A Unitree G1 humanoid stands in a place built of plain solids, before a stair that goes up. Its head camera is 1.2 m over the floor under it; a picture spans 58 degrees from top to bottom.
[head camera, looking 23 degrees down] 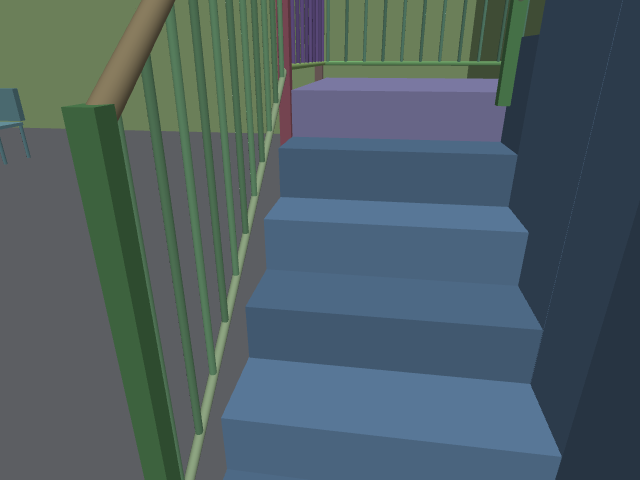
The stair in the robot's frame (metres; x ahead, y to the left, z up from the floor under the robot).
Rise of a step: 0.18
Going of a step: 0.24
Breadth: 0.81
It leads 8 degrees to the right of straight ahead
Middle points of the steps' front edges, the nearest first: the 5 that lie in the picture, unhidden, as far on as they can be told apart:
0.77 -0.15 0.36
1.01 -0.18 0.54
1.25 -0.22 0.72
1.48 -0.25 0.90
1.72 -0.29 1.08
